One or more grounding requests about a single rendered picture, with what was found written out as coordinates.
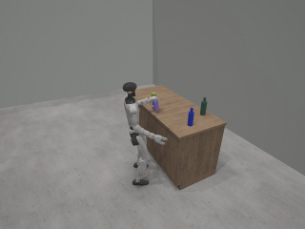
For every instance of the robot left hand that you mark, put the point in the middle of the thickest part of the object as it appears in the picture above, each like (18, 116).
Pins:
(154, 98)

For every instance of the table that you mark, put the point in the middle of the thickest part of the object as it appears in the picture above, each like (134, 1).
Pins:
(191, 152)

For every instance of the right robot upper arm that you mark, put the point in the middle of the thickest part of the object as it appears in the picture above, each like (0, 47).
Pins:
(133, 112)

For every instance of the robot left forearm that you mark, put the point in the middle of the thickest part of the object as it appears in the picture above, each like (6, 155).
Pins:
(143, 101)

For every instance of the left robot thigh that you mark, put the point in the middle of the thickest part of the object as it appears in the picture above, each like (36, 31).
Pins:
(143, 137)

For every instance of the sponge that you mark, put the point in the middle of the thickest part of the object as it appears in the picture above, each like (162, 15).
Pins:
(155, 105)

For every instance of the robot right hand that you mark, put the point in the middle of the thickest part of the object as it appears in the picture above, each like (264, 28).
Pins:
(158, 138)

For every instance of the robot right forearm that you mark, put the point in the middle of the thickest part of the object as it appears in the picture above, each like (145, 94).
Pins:
(142, 131)

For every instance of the humanoid robot head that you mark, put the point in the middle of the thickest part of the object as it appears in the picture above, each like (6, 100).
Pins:
(130, 87)

